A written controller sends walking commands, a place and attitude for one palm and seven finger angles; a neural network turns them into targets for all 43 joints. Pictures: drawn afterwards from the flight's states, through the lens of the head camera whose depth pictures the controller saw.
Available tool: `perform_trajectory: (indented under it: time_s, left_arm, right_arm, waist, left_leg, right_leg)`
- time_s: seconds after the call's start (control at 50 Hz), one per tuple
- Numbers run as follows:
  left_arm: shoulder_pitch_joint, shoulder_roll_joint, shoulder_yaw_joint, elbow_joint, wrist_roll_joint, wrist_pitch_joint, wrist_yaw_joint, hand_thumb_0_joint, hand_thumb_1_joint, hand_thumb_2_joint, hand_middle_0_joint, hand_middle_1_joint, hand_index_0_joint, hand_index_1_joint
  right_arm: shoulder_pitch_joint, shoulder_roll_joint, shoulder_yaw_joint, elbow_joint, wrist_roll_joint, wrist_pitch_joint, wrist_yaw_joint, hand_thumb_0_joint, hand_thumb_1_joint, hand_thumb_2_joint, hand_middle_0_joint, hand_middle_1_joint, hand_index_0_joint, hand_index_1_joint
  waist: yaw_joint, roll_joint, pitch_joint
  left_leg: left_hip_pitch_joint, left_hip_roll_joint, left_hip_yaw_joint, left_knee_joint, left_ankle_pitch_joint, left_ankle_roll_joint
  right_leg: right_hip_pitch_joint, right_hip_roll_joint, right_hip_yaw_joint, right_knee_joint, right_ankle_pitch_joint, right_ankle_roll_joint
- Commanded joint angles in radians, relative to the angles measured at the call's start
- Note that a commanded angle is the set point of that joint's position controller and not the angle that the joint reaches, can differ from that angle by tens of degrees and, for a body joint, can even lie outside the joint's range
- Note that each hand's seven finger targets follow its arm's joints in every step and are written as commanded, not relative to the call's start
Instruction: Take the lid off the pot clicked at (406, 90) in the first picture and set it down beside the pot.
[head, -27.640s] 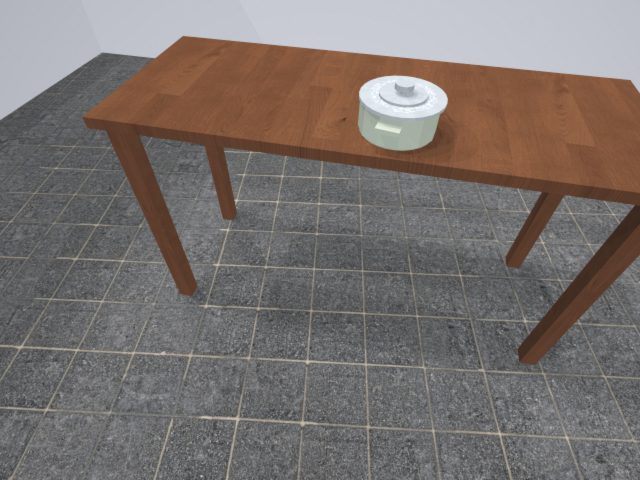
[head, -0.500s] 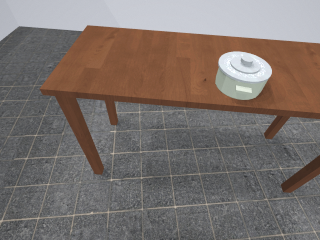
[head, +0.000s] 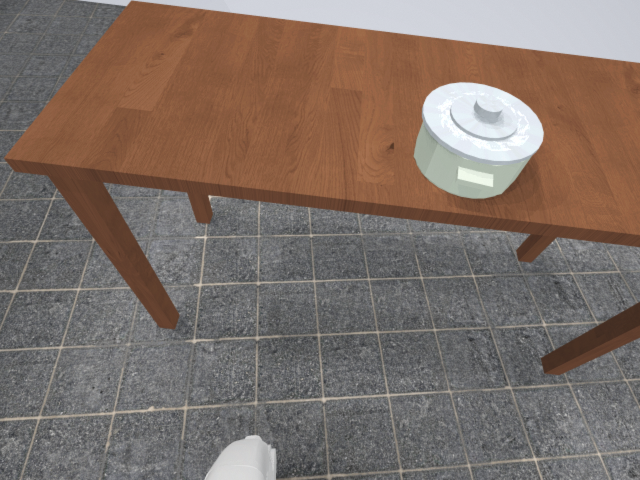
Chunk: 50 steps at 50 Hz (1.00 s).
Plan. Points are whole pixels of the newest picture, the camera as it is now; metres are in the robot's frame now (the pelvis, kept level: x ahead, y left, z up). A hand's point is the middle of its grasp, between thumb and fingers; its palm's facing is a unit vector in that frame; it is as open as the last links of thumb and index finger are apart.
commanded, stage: shuffle to correct the standing spot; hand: left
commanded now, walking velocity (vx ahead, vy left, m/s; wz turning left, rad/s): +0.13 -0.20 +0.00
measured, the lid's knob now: (488, 106) +0.63 -0.20 +0.11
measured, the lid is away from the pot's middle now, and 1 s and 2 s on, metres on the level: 0.01 0.01 0.01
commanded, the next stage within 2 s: come to a stop and stand still in 1.30 s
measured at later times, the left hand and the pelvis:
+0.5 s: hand (245, 446) +0.17 +0.11 -0.17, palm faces -0.06 -0.98 -0.19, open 7.4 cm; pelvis +0.08 -0.08 +0.01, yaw -1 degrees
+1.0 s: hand (334, 470) +0.15 -0.02 -0.21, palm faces +0.06 -0.99 -0.11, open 7.4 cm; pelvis +0.14 -0.19 -0.01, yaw +0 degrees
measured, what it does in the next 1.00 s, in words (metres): steps to the right: left foot, then right foot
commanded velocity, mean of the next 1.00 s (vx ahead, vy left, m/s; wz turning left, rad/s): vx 0.07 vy -0.20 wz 0.00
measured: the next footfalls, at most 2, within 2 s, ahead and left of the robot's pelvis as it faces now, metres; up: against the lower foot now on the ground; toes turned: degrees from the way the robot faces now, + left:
left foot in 0.08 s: +0.10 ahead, +0.07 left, +0.00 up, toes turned +9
right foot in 0.56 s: +0.14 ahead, -0.25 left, +0.00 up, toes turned -5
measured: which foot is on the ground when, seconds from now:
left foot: up 0.00-0.06, down 0.08-0.56, up 0.58-0.94, down 0.96-1.00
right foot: down 0.00-0.08, up 0.10-0.54, down 0.56-0.98, up 1.00-1.00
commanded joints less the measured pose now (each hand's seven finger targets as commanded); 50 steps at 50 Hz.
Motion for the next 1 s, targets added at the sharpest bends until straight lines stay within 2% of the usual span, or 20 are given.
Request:
perform_trajectory:
  time_s: [0.0, 0.04, 0.06, 0.08, 0.1, 0.16, 0.24, 0.4, 0.48, 0.52, 0.54, 0.56, 0.58, 0.64, 0.82, 0.9, 0.92, 0.94, 0.96, 0.98]
  left_arm:
    - [-0.003, 0.151, 0.031, -0.057, -0.002, -0.016, -0.001, 0.000, 0.900, 0.900, -0.200, -0.300, -0.200, -0.300]
    - [-0.009, 0.139, 0.028, -0.065, -0.013, -0.015, -0.005, 0.000, 0.900, 0.900, -0.200, -0.300, -0.200, -0.300]
    - [0.010, 0.083, 0.024, -0.083, -0.028, -0.011, -0.014, 0.000, 0.900, 0.900, -0.200, -0.300, -0.200, -0.300]
    - [-0.020, 0.137, 0.034, -0.099, -0.016, -0.011, -0.004, 0.000, 0.900, 0.900, -0.200, -0.300, -0.200, -0.300]
    - [-0.029, 0.144, 0.048, -0.106, -0.005, 0.002, 0.000, 0.000, 0.900, 0.900, -0.200, -0.300, -0.200, -0.300]
    - [-0.031, 0.126, 0.055, -0.092, 0.007, 0.029, -0.026, 0.000, 0.900, 0.900, -0.200, -0.300, -0.200, -0.300]
    - [-0.008, 0.093, 0.049, -0.083, 0.007, 0.044, -0.038, 0.000, 0.900, 0.900, -0.200, -0.300, -0.200, -0.300]
    - [-0.247, 0.073, 0.026, -0.148, -0.003, 0.031, -0.058, 0.000, 0.900, 0.900, -0.200, -0.300, -0.200, -0.300]
    - [-0.181, 0.092, 0.034, -0.130, -0.012, 0.005, -0.066, 0.000, 0.900, 0.900, -0.200, -0.300, -0.200, -0.300]
    - [-0.041, 0.172, 0.057, -0.071, -0.006, -0.011, -0.057, 0.000, 0.900, 0.900, -0.200, -0.300, -0.200, -0.300]
    - [0.020, 0.270, 0.073, -0.052, 0.004, -0.010, -0.040, 0.000, 0.900, 0.900, -0.200, -0.300, -0.200, -0.300]
    - [0.045, 0.281, 0.064, -0.055, 0.004, 0.003, -0.028, 0.000, 0.900, 0.900, -0.200, -0.300, -0.200, -0.300]
    - [0.039, 0.264, 0.066, -0.050, 0.001, -0.007, -0.019, 0.000, 0.900, 0.900, -0.200, -0.300, -0.200, -0.300]
    - [-0.119, 0.152, 0.033, -0.112, -0.014, -0.004, -0.006, 0.000, 0.900, 0.900, -0.200, -0.300, -0.200, -0.300]
    - [-0.062, 0.157, 0.034, -0.136, 0.002, 0.007, 0.004, 0.000, 0.900, 0.900, -0.200, -0.300, -0.200, -0.300]
    - [-0.097, 0.173, 0.041, -0.155, -0.010, 0.016, -0.005, 0.000, 0.900, 0.900, -0.200, -0.300, -0.200, -0.300]
    - [-0.093, 0.167, 0.041, -0.158, -0.018, 0.018, -0.009, 0.000, 0.900, 0.900, -0.200, -0.300, -0.200, -0.300]
    - [-0.076, 0.135, 0.035, -0.174, -0.023, 0.019, -0.017, 0.000, 0.900, 0.900, -0.200, -0.300, -0.200, -0.300]
    - [-0.067, 0.096, 0.037, -0.192, -0.023, 0.024, -0.014, 0.000, 0.900, 0.900, -0.200, -0.300, -0.200, -0.300]
    - [-0.104, 0.180, 0.048, -0.192, 0.001, 0.034, -0.006, 0.000, 0.900, 0.900, -0.200, -0.300, -0.200, -0.300]
  right_arm:
    - [0.118, -0.072, -0.008, -0.034, 0.004, -0.030, -0.013, 0.000, -0.900, -0.900, 0.200, 0.300, 0.200, 0.300]
    - [0.331, -0.128, -0.023, 0.016, -0.006, -0.040, -0.029, 0.000, -0.900, -0.900, 0.200, 0.300, 0.200, 0.300]
    - [0.383, -0.212, -0.036, 0.026, -0.021, -0.037, -0.037, 0.000, -0.900, -0.900, 0.200, 0.300, 0.200, 0.300]
    - [0.401, -0.212, -0.028, 0.018, -0.013, -0.024, -0.024, 0.000, -0.900, -0.900, 0.200, 0.300, 0.200, 0.300]
    - [0.309, -0.220, -0.014, -0.030, -0.011, -0.034, -0.030, 0.000, -0.900, -0.900, 0.200, 0.300, 0.200, 0.300]
    - [0.096, -0.139, 0.005, -0.096, -0.016, -0.057, -0.016, 0.000, -0.900, -0.900, 0.200, 0.300, 0.200, 0.300]
    - [0.121, -0.157, -0.013, -0.096, -0.015, -0.061, -0.005, 0.000, -0.900, -0.900, 0.200, 0.300, 0.200, 0.300]
    - [0.281, -0.199, -0.044, -0.069, -0.029, -0.034, 0.008, 0.000, -0.900, -0.900, 0.200, 0.300, 0.200, 0.300]
    - [0.246, -0.235, -0.059, -0.070, -0.026, -0.029, 0.000, 0.000, -0.900, -0.900, 0.200, 0.300, 0.200, 0.300]
    - [0.255, -0.178, -0.050, -0.058, -0.012, -0.026, 0.002, 0.000, -0.900, -0.900, 0.200, 0.300, 0.200, 0.300]
    - [0.244, -0.081, -0.028, -0.075, -0.008, -0.020, 0.006, 0.000, -0.900, -0.900, 0.200, 0.300, 0.200, 0.300]
    - [0.179, -0.075, -0.013, -0.105, -0.010, -0.009, 0.005, 0.000, -0.900, -0.900, 0.200, 0.300, 0.200, 0.300]
    - [0.161, -0.092, -0.017, -0.087, -0.006, 0.002, -0.005, 0.000, -0.900, -0.900, 0.200, 0.300, 0.200, 0.300]
    - [0.218, -0.117, -0.027, -0.023, -0.005, 0.011, 0.007, 0.000, -0.900, -0.900, 0.200, 0.300, 0.200, 0.300]
    - [0.089, -0.078, -0.009, -0.076, -0.002, 0.006, -0.003, 0.000, -0.900, -0.900, 0.200, 0.300, 0.200, 0.300]
    - [0.188, -0.086, -0.009, -0.063, 0.002, -0.004, -0.018, 0.000, -0.900, -0.900, 0.200, 0.300, 0.200, 0.300]
    - [0.251, -0.102, -0.012, -0.042, 0.000, -0.008, -0.027, 0.000, -0.900, -0.900, 0.200, 0.300, 0.200, 0.300]
    - [0.311, -0.157, -0.026, -0.040, -0.008, -0.012, -0.029, 0.000, -0.900, -0.900, 0.200, 0.300, 0.200, 0.300]
    - [0.322, -0.228, -0.035, -0.046, -0.020, -0.003, -0.034, 0.000, -0.900, -0.900, 0.200, 0.300, 0.200, 0.300]
    - [0.304, -0.213, -0.021, -0.067, -0.019, -0.004, -0.031, 0.000, -0.900, -0.900, 0.200, 0.300, 0.200, 0.300]
  waist:
    - [-0.076, -0.024, -0.105]
    - [-0.167, 0.043, -0.225]
    - [-0.156, 0.286, -0.216]
    - [-0.165, 0.160, -0.177]
    - [-0.094, 0.157, -0.151]
    - [0.013, 0.120, 0.003]
    - [0.021, 0.165, -0.043]
    - [-0.084, 0.272, -0.080]
    - [-0.049, 0.296, -0.146]
    - [0.012, 0.083, -0.203]
    - [0.042, -0.237, -0.175]
    - [0.067, -0.262, -0.162]
    - [0.065, -0.373, -0.196]
    - [-0.027, -0.132, -0.180]
    - [-0.009, -0.049, -0.086]
    - [-0.073, 0.013, -0.141]
    - [-0.099, 0.059, -0.171]
    - [-0.126, 0.144, -0.192]
    - [-0.122, 0.354, -0.114]
    - [-0.125, 0.230, -0.122]
  left_leg:
    - [0.134, -0.050, 0.067, -0.260, 0.074, 0.034]
    - [0.518, 0.068, -0.070, -0.488, 0.413, 0.090]
    - [0.669, 0.388, -0.455, -0.525, 0.785, 0.248]
    - [0.595, 0.485, -0.506, -0.569, 0.975, 0.313]
    - [0.467, 0.501, -0.582, -0.614, 0.844, 0.291]
    - [0.200, 0.354, -0.359, -0.709, 0.494, 0.209]
    - [0.220, 0.241, -0.129, -0.663, 0.577, 0.147]
    - [0.343, 0.250, -0.149, -0.670, 0.459, 0.137]
    - [0.332, 0.269, -0.172, -0.566, 0.463, 0.095]
    - [0.167, 0.161, -0.068, -0.363, 0.270, 0.013]
    - [-0.092, 0.046, 0.021, -0.151, -0.153, -0.018]
    - [-0.175, -0.011, -0.037, 0.091, -0.293, -0.009]
    - [-0.156, 0.007, -0.079, 0.195, -0.278, -0.006]
    - [-0.093, 0.031, -0.084, 0.273, -0.057, -0.020]
    - [0.010, 0.001, -0.024, -0.055, -0.070, -0.007]
    - [0.209, -0.008, -0.017, -0.359, 0.077, 0.017]
    - [0.386, 0.022, -0.042, -0.499, 0.235, 0.044]
    - [0.555, 0.188, -0.255, -0.574, 0.438, 0.129]
    - [0.561, 0.483, -0.581, -0.593, 0.800, 0.304]
    - [0.437, 0.501, -0.582, -0.617, 0.861, 0.308]
  right_leg:
    - [0.087, -0.251, 0.143, 0.083, 1.093, -0.048]
    - [-0.094, -0.186, 0.106, 0.425, 0.807, 0.045]
    - [-0.407, -0.054, 0.063, 0.781, -0.040, 0.125]
    - [-0.468, -0.049, 0.191, 1.005, -0.240, 0.108]
    - [-0.510, -0.078, 0.267, 1.072, -0.160, 0.104]
    - [-0.491, -0.139, 0.237, 1.046, 0.006, 0.134]
    - [-0.469, -0.163, 0.163, 0.909, 0.080, 0.173]
    - [-0.425, -0.168, 0.037, 0.422, 0.005, 0.185]
    - [-0.237, -0.131, 0.017, 0.130, 0.016, 0.139]
    - [0.052, -0.163, 0.053, -0.087, 0.204, 0.124]
    - [0.209, -0.348, 0.223, -0.093, 0.388, 0.065]
    - [0.136, -0.457, 0.326, -0.070, 0.592, -0.022]
    - [0.095, -0.424, 0.340, -0.078, 0.739, -0.048]
    - [0.059, -0.311, 0.147, -0.024, 0.724, -0.090]
    - [-0.007, -0.332, 0.231, -0.051, 0.724, -0.139]
    - [-0.015, -0.282, 0.195, 0.066, 0.773, -0.080]
    - [-0.106, -0.240, 0.165, 0.177, 0.729, -0.008]
    - [-0.273, -0.143, 0.105, 0.371, 0.414, 0.084]
    - [-0.531, -0.046, 0.091, 0.715, -0.242, 0.168]
    - [-0.522, -0.074, 0.251, 0.859, -0.256, 0.136]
